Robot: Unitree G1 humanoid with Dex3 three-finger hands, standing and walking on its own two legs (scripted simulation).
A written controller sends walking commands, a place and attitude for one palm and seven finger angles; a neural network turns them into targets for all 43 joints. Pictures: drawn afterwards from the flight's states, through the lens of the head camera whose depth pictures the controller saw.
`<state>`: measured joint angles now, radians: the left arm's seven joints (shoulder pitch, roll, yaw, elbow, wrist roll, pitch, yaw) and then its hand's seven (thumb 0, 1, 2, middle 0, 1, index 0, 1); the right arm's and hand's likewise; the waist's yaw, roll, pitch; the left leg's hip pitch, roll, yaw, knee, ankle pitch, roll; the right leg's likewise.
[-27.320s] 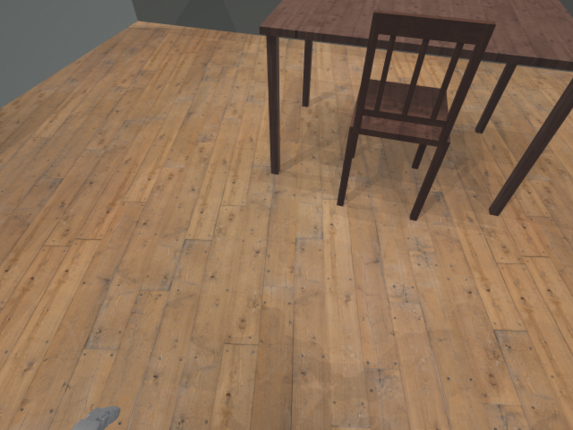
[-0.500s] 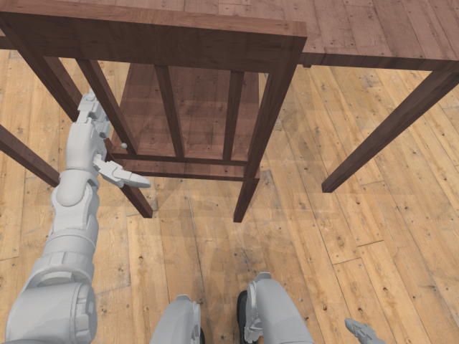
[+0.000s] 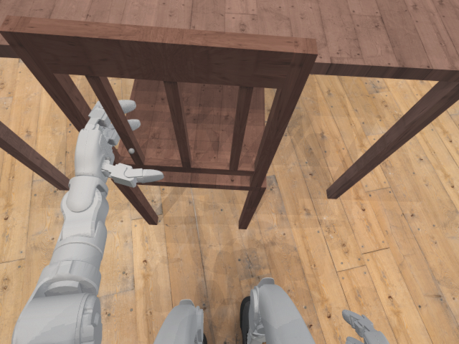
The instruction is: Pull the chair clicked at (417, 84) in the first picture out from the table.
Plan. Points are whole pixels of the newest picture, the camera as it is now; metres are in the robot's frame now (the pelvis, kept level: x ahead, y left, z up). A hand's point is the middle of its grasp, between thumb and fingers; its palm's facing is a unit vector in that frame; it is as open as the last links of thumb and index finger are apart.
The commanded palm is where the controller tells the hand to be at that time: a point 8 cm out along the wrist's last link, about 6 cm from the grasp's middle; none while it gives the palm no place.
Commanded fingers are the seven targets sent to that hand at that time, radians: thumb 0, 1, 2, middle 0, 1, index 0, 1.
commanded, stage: hook a spindle and tug to test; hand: left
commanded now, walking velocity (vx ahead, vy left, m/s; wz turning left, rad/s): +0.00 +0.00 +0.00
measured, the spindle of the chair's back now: (180, 130) +0.48 +0.07 +0.01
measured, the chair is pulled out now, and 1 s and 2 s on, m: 0.00 0.04 0.14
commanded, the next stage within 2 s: step backward, pulling the chair out in 0.98 s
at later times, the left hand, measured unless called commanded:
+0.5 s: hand (134, 153) +0.43 +0.15 +0.01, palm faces -0.03 -1.00 -0.03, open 5.6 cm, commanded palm +0.40 +0.20 +0.02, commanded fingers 0.00 0.90 0.90 -0.50 -1.45 -0.50 -1.45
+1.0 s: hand (133, 171) +0.40 +0.15 +0.01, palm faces -0.04 -1.00 -0.03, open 5.6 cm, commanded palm +0.37 +0.20 +0.02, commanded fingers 0.00 0.90 0.90 -0.50 -1.45 -0.50 -1.45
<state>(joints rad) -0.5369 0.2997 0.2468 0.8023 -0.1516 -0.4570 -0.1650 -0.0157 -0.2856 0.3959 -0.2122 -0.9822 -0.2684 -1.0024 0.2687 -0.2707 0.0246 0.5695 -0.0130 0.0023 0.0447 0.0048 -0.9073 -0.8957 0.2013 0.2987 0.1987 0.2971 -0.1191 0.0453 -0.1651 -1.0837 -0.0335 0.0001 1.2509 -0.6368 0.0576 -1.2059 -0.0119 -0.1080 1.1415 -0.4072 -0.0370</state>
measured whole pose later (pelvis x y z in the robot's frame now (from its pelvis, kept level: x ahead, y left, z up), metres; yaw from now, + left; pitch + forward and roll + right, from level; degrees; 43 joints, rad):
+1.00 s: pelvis +0.00 -0.01 +0.00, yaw +0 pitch +26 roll -2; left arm -0.35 0.25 0.22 0.64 -0.17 -0.46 -0.17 0.01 0.76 0.83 -0.23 -1.38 -0.32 -1.40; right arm 0.25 -0.27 0.01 0.55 0.00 -0.02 0.05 0.01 -0.91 -0.90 0.20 0.30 0.20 0.30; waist -0.10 0.04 -0.17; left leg -1.04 -0.03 0.01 1.23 -0.64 0.05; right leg -1.18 -0.01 -0.09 1.14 -0.41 -0.04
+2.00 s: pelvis -0.05 -0.02 +0.09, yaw +0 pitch +6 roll +1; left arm -0.41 0.15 0.13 0.99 -0.13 -0.31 0.12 0.02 0.79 0.81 -0.17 -1.02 -0.46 -1.45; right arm 0.24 -0.24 -0.01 0.69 0.09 0.10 -0.10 0.00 -0.91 -0.90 0.20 0.30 0.20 0.30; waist -0.08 -0.01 0.09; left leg -0.47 -0.04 0.04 0.68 -0.41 0.01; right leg -0.58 0.00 -0.03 0.56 -0.10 -0.04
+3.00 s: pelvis -0.20 +0.03 +0.09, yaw -8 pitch +3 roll -2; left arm -0.39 0.16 0.11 0.94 -0.09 -0.29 0.11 0.01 0.76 0.82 -0.18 -1.02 -0.47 -1.45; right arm 0.25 -0.22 -0.01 0.73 0.03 0.00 -0.10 0.01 -0.91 -0.90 0.20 0.30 0.20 0.30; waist 0.00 0.03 0.17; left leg -0.46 0.16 0.13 0.67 -0.25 -0.04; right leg -0.36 0.00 -0.03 0.61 -0.30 0.00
